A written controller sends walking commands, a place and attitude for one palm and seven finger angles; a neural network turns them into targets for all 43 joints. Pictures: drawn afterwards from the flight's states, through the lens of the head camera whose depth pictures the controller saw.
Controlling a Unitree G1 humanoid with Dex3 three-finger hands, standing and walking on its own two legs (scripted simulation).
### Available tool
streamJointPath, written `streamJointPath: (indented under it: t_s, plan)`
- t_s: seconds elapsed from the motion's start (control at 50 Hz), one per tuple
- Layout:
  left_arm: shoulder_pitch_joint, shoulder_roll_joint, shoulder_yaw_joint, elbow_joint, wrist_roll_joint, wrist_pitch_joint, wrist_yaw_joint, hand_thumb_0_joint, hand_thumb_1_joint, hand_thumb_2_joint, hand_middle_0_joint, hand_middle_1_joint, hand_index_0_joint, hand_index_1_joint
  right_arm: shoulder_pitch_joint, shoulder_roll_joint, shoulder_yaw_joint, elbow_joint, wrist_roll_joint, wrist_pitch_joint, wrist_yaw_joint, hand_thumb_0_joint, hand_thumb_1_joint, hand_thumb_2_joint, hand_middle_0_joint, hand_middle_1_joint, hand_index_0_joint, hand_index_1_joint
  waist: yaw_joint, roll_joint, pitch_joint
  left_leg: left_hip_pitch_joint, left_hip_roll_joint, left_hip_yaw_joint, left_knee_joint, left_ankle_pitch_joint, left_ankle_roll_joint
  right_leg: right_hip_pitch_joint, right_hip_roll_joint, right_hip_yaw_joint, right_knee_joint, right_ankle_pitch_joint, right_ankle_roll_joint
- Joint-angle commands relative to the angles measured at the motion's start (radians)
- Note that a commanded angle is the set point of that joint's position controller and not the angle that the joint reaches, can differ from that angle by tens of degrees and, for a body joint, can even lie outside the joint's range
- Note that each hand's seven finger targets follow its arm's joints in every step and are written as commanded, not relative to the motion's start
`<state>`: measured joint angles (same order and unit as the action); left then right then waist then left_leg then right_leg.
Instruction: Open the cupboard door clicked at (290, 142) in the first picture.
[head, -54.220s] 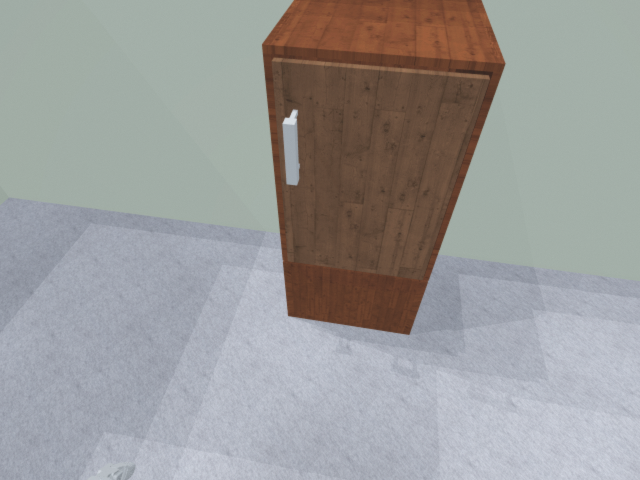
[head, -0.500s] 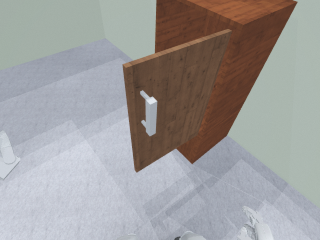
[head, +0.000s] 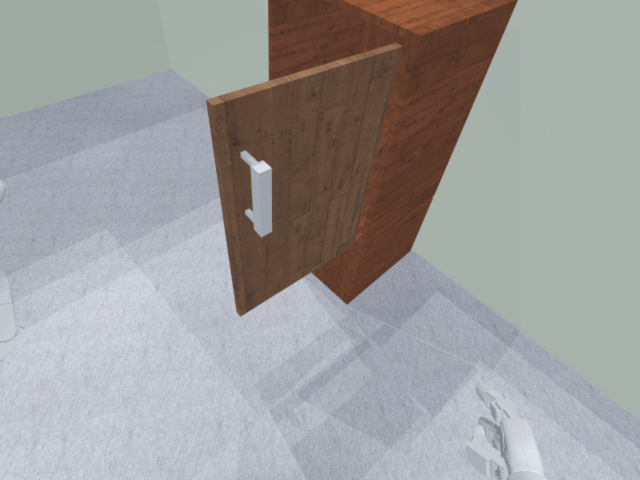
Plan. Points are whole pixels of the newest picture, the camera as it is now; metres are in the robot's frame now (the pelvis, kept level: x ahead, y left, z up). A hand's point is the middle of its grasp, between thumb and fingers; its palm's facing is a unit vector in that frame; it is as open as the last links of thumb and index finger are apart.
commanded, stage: stop stepping back and stand still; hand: left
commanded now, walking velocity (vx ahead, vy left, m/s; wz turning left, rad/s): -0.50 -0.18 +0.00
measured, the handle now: (255, 194) +0.56 +0.13 +0.00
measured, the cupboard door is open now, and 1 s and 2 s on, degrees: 86 86 86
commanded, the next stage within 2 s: let the arm hang, fingers relaxed in 1.66 s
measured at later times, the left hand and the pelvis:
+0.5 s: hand out of the picture +0.04 +0.23 +0.18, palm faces +0.47 -0.75 -0.46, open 7.4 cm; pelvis -0.16 -0.04 +0.01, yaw +1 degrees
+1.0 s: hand out of the picture +0.03 +0.21 +0.16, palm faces +0.44 -0.75 -0.49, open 7.4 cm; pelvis -0.17 -0.05 +0.00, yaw +1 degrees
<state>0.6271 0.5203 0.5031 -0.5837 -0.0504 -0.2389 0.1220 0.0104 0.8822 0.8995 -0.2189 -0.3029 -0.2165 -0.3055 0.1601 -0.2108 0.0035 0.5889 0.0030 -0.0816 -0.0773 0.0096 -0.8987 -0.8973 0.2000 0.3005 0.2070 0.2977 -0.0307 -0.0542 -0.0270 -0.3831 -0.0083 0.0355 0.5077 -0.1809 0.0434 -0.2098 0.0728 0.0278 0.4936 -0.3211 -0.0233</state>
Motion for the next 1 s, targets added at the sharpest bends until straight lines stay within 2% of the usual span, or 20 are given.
streamJointPath:
  t_s: [0.0, 0.08, 0.14, 0.2, 0.22, 0.24, 0.26, 0.28, 0.34, 0.44, 0.54, 0.56, 0.6, 0.64, 0.68, 0.78, 0.8, 0.84, 0.88, 0.98]
  plan:
    - [-0.044, 0.101, 0.06, -0.088, -0.014, -0.021, 0.026, 0.0, 0.9, 0.9, -0.2, -0.3, -0.2, -0.3, -0.023, -0.138, -0.051, -0.119, -0.018, -0.071, -0.01, 0.0, -0.9, -0.9, 0.2, 0.3, 0.2, 0.3, 0.025, 0.281, -0.131, 0.285, 0.267, -0.244, -0.209, 0.62, 0.023, -0.123, -0.013, 0.0, 0.164, -0.13, 0.037]
    - [-0.12, 0.067, 0.017, -0.133, -0.003, -0.009, 0.023, 0.0, 0.9, 0.9, -0.2, -0.3, -0.2, -0.3, -0.039, -0.143, -0.058, -0.122, -0.017, -0.106, -0.005, 0.0, -0.9, -0.9, 0.2, 0.3, 0.2, 0.3, 0.039, 0.192, -0.092, 0.15, 0.323, -0.26, -0.324, 0.109, 0.09, -0.078, -0.028, 0.034, 0.303, -0.145, 0.041]
    - [-0.093, 0.067, 0.023, -0.17, 0.003, 0.019, 0.035, 0.0, 0.9, 0.9, -0.2, -0.3, -0.2, -0.3, -0.056, -0.144, -0.062, -0.144, -0.008, -0.11, 0.0, 0.0, -0.9, -0.9, 0.2, 0.3, 0.2, 0.3, 0.041, 0.252, -0.096, 0.022, 0.262, -0.176, -0.424, -0.346, 0.042, 0.066, -0.005, -0.053, 0.224, -0.151, 0.029]
    - [-0.068, 0.084, 0.047, -0.189, 0.012, 0.028, 0.047, 0.0, 0.9, 0.9, -0.2, -0.3, -0.2, -0.3, -0.07, -0.129, -0.056, -0.156, -0.008, -0.101, 0.0, 0.0, -0.9, -0.9, 0.2, 0.3, 0.2, 0.3, 0.035, 0.315, -0.082, -0.122, 0.15, -0.064, -0.374, -0.507, -0.028, 0.245, 0.019, -0.143, 0.032, -0.147, 0.004]
    - [-0.067, 0.097, 0.052, -0.19, 0.016, 0.032, 0.05, 0.0, 0.9, 0.9, -0.2, -0.3, -0.2, -0.3, -0.071, -0.116, -0.053, -0.157, -0.007, -0.093, 0.001, 0.0, -0.9, -0.9, 0.2, 0.3, 0.2, 0.3, 0.029, 0.225, -0.063, -0.11, 0.077, -0.003, -0.244, -0.467, -0.054, 0.198, -0.022, -0.103, -0.088, -0.183, -0.015]
    - [-0.059, 0.135, 0.076, -0.19, 0.018, 0.03, 0.052, 0.0, 0.9, 0.9, -0.2, -0.3, -0.2, -0.3, -0.074, -0.096, -0.053, -0.15, -0.005, -0.079, 0.001, 0.0, -0.9, -0.9, 0.2, 0.3, 0.2, 0.3, 0.023, -0.001, -0.045, 0.005, -0.011, 0.058, 0.092, -0.326, -0.081, -0.045, -0.183, 0.131, -0.304, -0.355, -0.073]
    - [-0.073, 0.186, 0.118, -0.237, 0.009, 0.031, 0.056, 0.0, 0.9, 0.9, -0.2, -0.3, -0.2, -0.3, -0.081, -0.105, -0.05, -0.137, -0.014, -0.069, -0.003, 0.0, -0.9, -0.9, 0.2, 0.3, 0.2, 0.3, 0.043, -0.143, -0.014, 0.033, -0.046, -0.02, 0.436, -0.233, -0.084, -0.314, -0.4, 0.438, -0.45, -0.5, -0.165]
    - [-0.156, 0.172, 0.098, -0.257, 0.01, 0.018, 0.061, 0.0, 0.9, 0.9, -0.2, -0.3, -0.2, -0.3, -0.07, -0.102, -0.045, -0.099, -0.024, -0.066, -0.007, 0.0, -0.9, -0.9, 0.2, 0.3, 0.2, 0.3, 0.031, -0.115, 0.037, -0.092, -0.026, -0.059, 0.604, -0.183, -0.083, -0.319, -0.441, 0.443, -0.452, -0.442, -0.185]
    - [-0.156, 0.103, 0.054, -0.069, 0.021, 0.006, 0.046, 0.0, 0.9, 0.9, -0.2, -0.3, -0.2, -0.3, -0.028, -0.088, -0.038, -0.071, -0.017, -0.067, -0.011, 0.0, -0.9, -0.9, 0.2, 0.3, 0.2, 0.3, -0.012, 0.008, 0.032, -0.166, 0.043, -0.038, 0.631, -0.09, -0.082, -0.26, -0.343, 0.278, -0.366, -0.422, -0.112]
    - [-0.198, 0.056, 0.001, 0.089, 0.039, -0.026, 0.048, 0.0, 0.9, 0.9, -0.2, -0.3, -0.2, -0.3, -0.016, -0.106, -0.046, -0.055, -0.008, -0.091, -0.036, 0.0, -0.9, -0.9, 0.2, 0.3, 0.2, 0.3, 0.021, -0.061, 0.009, -0.136, 0.037, 0.037, 0.265, -0.219, -0.027, -0.022, -0.336, 0.228, -0.305, -0.274, -0.091]
    - [-0.13, 0.057, 0.016, -0.017, 0.039, -0.025, 0.066, 0.0, 0.9, 0.9, -0.2, -0.3, -0.2, -0.3, 0.025, -0.112, -0.055, -0.078, -0.012, -0.104, -0.033, 0.0, -0.9, -0.9, 0.2, 0.3, 0.2, 0.3, 0.013, -0.096, -0.078, 0.156, 0.009, 0.079, -0.159, -0.261, 0.015, 0.013, -0.25, 0.168, -0.193, -0.286, -0.06]
    - [-0.113, 0.07, 0.029, -0.054, 0.032, -0.031, 0.067, 0.0, 0.9, 0.9, -0.2, -0.3, -0.2, -0.3, 0.032, -0.124, -0.059, -0.09, -0.012, -0.11, -0.037, 0.0, -0.9, -0.9, 0.2, 0.3, 0.2, 0.3, 0.006, 0.005, -0.087, 0.232, 0.063, 0.008, -0.229, -0.245, 0.041, -0.022, -0.19, 0.116, -0.062, -0.184, -0.034]
    - [-0.176, 0.09, 0.047, -0.177, 0.042, -0.054, 0.075, 0.0, 0.9, 0.9, -0.2, -0.3, -0.2, -0.3, 0.016, -0.139, -0.062, -0.109, -0.015, -0.119, -0.026, 0.0, -0.9, -0.9, 0.2, 0.3, 0.2, 0.3, 0.009, 0.306, -0.061, 0.352, 0.31, -0.338, -0.25, -0.161, 0.127, -0.294, -0.079, -0.084, 0.291, -0.119, 0.019]
    - [-0.183, 0.133, 0.074, -0.182, 0.056, -0.056, 0.066, 0.0, 0.9, 0.9, -0.2, -0.3, -0.2, -0.3, 0.01, -0.127, -0.06, -0.068, -0.015, -0.133, -0.017, 0.0, -0.9, -0.9, 0.2, 0.3, 0.2, 0.3, 0.006, 0.287, 0.005, 0.272, 0.352, -0.337, -0.302, -0.125, 0.162, -0.384, -0.093, -0.072, 0.453, -0.168, 0.031]
    - [-0.193, 0.109, 0.063, -0.163, 0.063, -0.044, 0.065, 0.0, 0.9, 0.9, -0.2, -0.3, -0.2, -0.3, 0.001, -0.114, -0.052, -0.063, -0.015, -0.149, -0.013, 0.0, -0.9, -0.9, 0.2, 0.3, 0.2, 0.3, 0.006, 0.306, 0.097, 0.165, 0.312, -0.232, -0.282, -0.109, 0.148, -0.345, -0.125, -0.076, 0.41, -0.102, 0.033]
    - [-0.172, 0.066, 0.037, 0.026, 0.046, -0.024, 0.06, 0.0, 0.9, 0.9, -0.2, -0.3, -0.2, -0.3, -0.001, -0.133, -0.05, -0.051, -0.009, -0.124, -0.017, 0.0, -0.9, -0.9, 0.2, 0.3, 0.2, 0.3, 0.022, 0.205, 0.076, -0.023, 0.228, -0.053, -0.084, -0.099, 0.069, 0.056, -0.064, -0.162, 0.053, -0.01, 0.025]
    - [-0.166, 0.06, 0.034, 0.061, 0.046, -0.02, 0.057, 0.0, 0.9, 0.9, -0.2, -0.3, -0.2, -0.3, -0.006, -0.131, -0.053, -0.052, -0.007, -0.115, -0.016, 0.0, -0.9, -0.9, 0.2, 0.3, 0.2, 0.3, 0.028, 0.116, 0.056, -0.076, 0.18, -0.01, 0.043, -0.152, 0.046, 0.134, -0.089, -0.083, -0.017, -0.001, 0.003]
    - [-0.188, 0.107, 0.055, 0.071, 0.042, -0.012, 0.053, 0.0, 0.9, 0.9, -0.2, -0.3, -0.2, -0.3, -0.031, -0.119, -0.066, -0.082, 0.003, -0.096, -0.007, 0.0, -0.9, -0.9, 0.2, 0.3, 0.2, 0.3, 0.036, -0.257, 0.012, -0.232, 0.0, 0.024, 0.534, -0.378, -0.018, 0.111, -0.428, 0.521, -0.265, -0.057, -0.146]
    - [-0.21, 0.06, 0.025, 0.059, 0.04, -0.03, 0.041, 0.0, 0.9, 0.9, -0.2, -0.3, -0.2, -0.3, -0.009, -0.12, -0.071, -0.048, 0.002, -0.075, 0.011, 0.0, -0.9, -0.9, 0.2, 0.3, 0.2, 0.3, 0.017, -0.079, -0.004, -0.165, 0.045, -0.066, 0.653, -0.29, -0.033, -0.006, -0.418, 0.456, -0.306, -0.196, -0.114]
    - [-0.155, 0.099, 0.064, -0.07, 0.034, -0.06, 0.043, 0.0, 0.9, 0.9, -0.2, -0.3, -0.2, -0.3, -0.056, -0.084, -0.035, -0.088, -0.004, -0.058, -0.002, 0.0, -0.9, -0.9, 0.2, 0.3, 0.2, 0.3, 0.022, -0.079, -0.038, 0.012, 0.045, 0.016, 0.359, -0.171, -0.043, -0.079, -0.321, 0.136, -0.275, -0.044, -0.093]
